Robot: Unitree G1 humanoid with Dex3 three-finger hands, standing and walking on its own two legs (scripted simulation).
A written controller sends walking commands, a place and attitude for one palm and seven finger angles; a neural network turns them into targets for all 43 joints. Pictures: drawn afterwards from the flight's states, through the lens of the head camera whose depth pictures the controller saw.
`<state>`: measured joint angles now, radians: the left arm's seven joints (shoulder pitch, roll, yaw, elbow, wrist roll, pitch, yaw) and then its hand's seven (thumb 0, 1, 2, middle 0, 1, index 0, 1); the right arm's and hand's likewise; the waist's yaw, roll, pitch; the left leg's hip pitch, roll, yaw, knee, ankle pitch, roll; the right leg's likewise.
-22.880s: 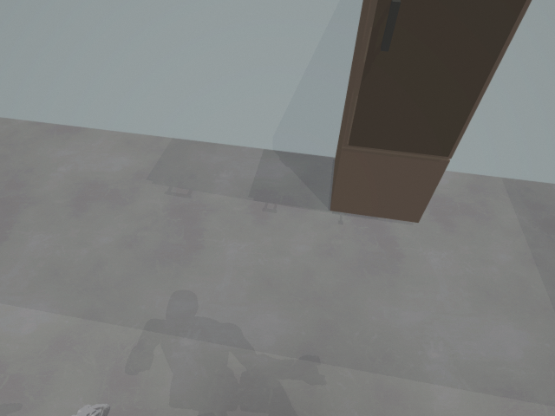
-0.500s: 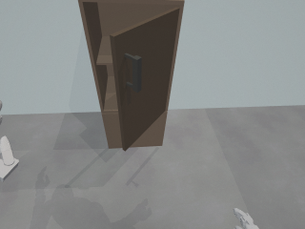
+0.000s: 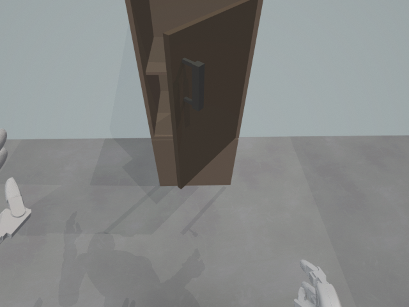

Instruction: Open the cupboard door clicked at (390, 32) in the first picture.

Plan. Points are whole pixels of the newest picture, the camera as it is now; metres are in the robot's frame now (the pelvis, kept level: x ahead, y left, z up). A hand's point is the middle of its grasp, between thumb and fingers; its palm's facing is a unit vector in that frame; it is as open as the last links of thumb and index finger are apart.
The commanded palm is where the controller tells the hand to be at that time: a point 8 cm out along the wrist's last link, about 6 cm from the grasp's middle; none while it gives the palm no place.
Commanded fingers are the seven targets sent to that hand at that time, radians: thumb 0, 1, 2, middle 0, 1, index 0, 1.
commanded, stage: stop stepping back and stand still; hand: left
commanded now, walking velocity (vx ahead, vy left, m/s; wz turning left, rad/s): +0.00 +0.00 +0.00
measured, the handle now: (192, 84) +0.61 +0.07 +0.12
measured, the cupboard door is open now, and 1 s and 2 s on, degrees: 49 49 49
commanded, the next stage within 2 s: let the arm hang, fingers relaxed in 0.02 s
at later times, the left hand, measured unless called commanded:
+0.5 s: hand out of the picture -0.02 +0.17 -0.18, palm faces +0.06 -0.98 -0.17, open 7.0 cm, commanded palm none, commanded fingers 0.00 0.90 0.90 -0.20 -0.30 -0.20 -0.30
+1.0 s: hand out of the picture -0.04 +0.16 -0.17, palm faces +0.09 -0.98 -0.18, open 7.4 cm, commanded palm none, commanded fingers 0.00 0.90 0.90 -0.20 -0.30 -0.20 -0.30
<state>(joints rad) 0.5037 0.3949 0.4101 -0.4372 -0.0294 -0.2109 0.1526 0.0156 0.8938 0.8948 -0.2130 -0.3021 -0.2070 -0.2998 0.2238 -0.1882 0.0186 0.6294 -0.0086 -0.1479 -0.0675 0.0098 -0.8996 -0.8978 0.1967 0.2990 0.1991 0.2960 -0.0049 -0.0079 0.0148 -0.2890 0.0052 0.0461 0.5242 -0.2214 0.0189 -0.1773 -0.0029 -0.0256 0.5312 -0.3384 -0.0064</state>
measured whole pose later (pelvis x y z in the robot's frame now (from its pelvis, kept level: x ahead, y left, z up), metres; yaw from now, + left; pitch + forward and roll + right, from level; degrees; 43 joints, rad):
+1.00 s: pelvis -0.01 +0.00 +0.00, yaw +2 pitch -2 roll +0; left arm 0.32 0.10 0.01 1.14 0.01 0.00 0.03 0.00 0.91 0.89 -0.20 -0.30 -0.20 -0.30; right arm 0.31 -0.11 0.00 1.14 -0.02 0.02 -0.03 0.01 -0.91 -0.90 0.20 0.30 0.20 0.30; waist -0.01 0.03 0.03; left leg -0.27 -0.01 0.01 0.46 -0.17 0.02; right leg -0.14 -0.02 -0.06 0.47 -0.30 -0.01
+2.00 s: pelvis +0.01 -0.01 +0.01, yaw +2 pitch -2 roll +0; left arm 0.27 0.15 0.02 1.15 0.01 -0.01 0.03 0.00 0.91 0.89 -0.20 -0.30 -0.20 -0.30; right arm 0.23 -0.17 0.00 1.14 -0.02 0.01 -0.03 0.00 -0.90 -0.90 0.19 0.30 0.20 0.30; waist 0.00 0.02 0.06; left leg -0.20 0.00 0.00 0.41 -0.17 0.00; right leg -0.06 0.00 -0.07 0.39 -0.29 -0.03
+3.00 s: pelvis +0.02 -0.02 +0.00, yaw -28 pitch +2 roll -1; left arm 0.24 0.22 0.09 0.94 0.02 0.05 0.00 0.01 0.91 0.89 -0.21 -0.30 -0.20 -0.30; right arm 0.09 -0.20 -0.04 0.86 -0.01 0.01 -0.04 0.00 -0.90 -0.90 0.20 0.30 0.20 0.30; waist 0.04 -0.02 0.09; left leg -0.30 0.02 -0.01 0.57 -0.29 0.00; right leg -0.35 0.13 0.16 0.68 -0.41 -0.01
